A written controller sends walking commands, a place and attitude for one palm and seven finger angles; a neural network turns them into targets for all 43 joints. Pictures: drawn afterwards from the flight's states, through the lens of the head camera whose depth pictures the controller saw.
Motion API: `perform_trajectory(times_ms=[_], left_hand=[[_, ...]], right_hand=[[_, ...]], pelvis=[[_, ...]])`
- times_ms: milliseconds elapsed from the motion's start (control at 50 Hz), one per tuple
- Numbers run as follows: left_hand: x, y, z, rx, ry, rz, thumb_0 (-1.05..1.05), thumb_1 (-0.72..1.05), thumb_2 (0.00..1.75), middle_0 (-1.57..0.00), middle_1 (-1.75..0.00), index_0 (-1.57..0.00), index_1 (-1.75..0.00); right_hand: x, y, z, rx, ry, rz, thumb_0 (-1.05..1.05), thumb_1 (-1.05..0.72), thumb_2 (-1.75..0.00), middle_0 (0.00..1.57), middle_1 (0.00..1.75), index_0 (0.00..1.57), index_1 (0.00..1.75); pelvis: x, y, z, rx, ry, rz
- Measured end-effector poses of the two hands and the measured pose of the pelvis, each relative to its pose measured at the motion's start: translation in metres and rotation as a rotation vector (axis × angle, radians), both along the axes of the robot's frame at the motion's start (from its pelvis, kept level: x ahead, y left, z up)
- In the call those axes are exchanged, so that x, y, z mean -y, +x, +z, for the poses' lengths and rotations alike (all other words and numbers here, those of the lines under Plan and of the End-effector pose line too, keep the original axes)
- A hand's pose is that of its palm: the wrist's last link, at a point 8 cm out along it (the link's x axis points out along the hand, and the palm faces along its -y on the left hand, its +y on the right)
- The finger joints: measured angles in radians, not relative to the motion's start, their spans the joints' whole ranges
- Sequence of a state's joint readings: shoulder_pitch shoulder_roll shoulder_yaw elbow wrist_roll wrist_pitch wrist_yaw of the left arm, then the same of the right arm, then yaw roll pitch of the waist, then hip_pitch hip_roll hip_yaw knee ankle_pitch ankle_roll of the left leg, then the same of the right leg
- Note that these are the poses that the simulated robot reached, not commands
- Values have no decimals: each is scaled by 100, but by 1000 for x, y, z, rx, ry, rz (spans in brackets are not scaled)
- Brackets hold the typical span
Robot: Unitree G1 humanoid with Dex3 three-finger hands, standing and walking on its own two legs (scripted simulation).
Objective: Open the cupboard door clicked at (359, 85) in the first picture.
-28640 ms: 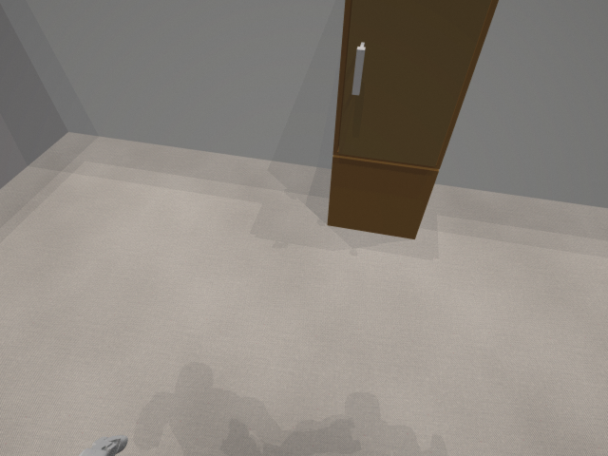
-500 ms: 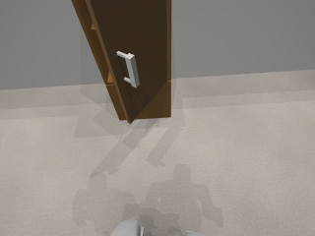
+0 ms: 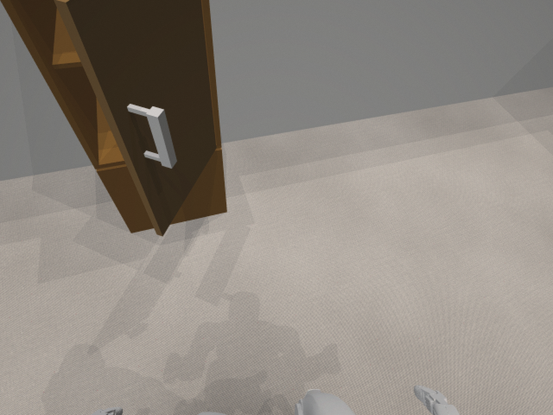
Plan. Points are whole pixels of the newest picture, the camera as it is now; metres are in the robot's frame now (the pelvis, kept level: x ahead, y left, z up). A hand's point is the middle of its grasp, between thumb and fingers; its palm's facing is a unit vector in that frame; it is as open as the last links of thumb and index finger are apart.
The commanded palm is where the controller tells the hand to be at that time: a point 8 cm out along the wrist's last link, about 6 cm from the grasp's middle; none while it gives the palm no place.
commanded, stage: walk to a spot facing it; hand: left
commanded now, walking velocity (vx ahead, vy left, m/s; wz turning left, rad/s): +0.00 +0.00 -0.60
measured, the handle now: (152, 136) +0.57 +0.30 -0.01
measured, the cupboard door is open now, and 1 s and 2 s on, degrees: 54 54 54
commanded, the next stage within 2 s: none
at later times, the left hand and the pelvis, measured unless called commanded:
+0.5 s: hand (189, 384) +0.17 +0.16 -0.18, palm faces -0.35 -0.92 -0.19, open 7.4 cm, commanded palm none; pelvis +0.03 -0.01 -0.01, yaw -20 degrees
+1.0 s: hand (294, 312) +0.31 -0.01 -0.16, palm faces -0.60 -0.77 -0.20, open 7.4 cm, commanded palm none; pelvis +0.13 -0.12 +0.00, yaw -37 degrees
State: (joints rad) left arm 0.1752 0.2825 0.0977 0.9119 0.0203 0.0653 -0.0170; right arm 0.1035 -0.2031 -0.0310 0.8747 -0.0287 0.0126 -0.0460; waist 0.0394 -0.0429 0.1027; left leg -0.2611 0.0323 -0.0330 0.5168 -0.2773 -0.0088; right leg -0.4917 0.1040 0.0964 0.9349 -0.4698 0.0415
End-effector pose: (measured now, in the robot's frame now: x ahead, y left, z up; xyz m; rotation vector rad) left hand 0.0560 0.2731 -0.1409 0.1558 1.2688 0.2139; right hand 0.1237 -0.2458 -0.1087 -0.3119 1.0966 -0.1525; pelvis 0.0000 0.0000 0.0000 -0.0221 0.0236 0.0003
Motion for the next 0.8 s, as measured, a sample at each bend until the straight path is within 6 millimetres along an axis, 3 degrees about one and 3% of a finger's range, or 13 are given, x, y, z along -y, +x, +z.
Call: perform_trajectory(times_ms=[120, 240, 320, 440, 500, 540, 680, 760, 800], left_hand=[[1, 47, 12, 57, 4, -116, 0, 91, 90, -20, -30, -19, -30], [30, 89, 7, 89, 35, -263, 0, 91, 90, -20, -30, -19, -30], [49, 97, 6, 72, 40, -318, 0, 91, 90, -20, -30, -20, -30], [64, 109, -2, 19, -12, -397, 0, 91, 90, -20, -30, -20, -30], [69, 126, -12, 5, -44, -439, 0, 91, 90, -20, -30, -20, -30], [77, 142, -9, 8, -59, -474, 0, 91, 90, -20, -30, -20, -30], [134, 216, 16, 104, -97, -590, 0, 91, 90, -20, -30, -20, -30], [184, 257, 20, 139, -87, -690, 0, 91, 90, -19, -30, -19, -30], [208, 276, 15, 183, -77, -731, 0, 91, 90, -20, -30, -19, -30]], right_hand=[[12, -55, -2, -89, -2, -98, 1, -91, -90, 21, 30, 20, 30], [43, -105, -27, -128, 29, -247, 1, -90, -90, 21, 30, 20, 30], [57, -125, -31, -157, 21, -336, 1, -91, -90, 20, 30, 20, 30], [48, -130, -11, -99, 10, -406, 1, -91, -90, 20, 30, 20, 30], [39, -139, -14, -69, -14, -435, 1, -91, -90, 20, 30, 20, 30], [29, -153, -11, -95, -3, -467, 1, -91, -90, 20, 30, 20, 30], [4, -203, -4, -261, 86, -580, 1, -91, -90, 20, 30, 20, 30], [5, -222, -16, -314, 142, -672, 1, -91, -90, 21, 30, 20, 30], [11, -228, -30, -332, 170, -709, 1, -90, -90, 21, 30, 20, 30]], pelvis=[[1, 1, 5, 8, -33, -83], [20, 7, -14, 4, 8, -175], [20, 5, -14, 13, 3, -230], [13, 15, -6, 10, 35, -315], [5, 26, -14, -4, 2, -355], [8, 31, -10, 5, 3, -387], [33, 56, 6, -13, -5, -465], [59, 72, 0, -11, 6, -522], [76, 79, -12, -3, 23, -538]])
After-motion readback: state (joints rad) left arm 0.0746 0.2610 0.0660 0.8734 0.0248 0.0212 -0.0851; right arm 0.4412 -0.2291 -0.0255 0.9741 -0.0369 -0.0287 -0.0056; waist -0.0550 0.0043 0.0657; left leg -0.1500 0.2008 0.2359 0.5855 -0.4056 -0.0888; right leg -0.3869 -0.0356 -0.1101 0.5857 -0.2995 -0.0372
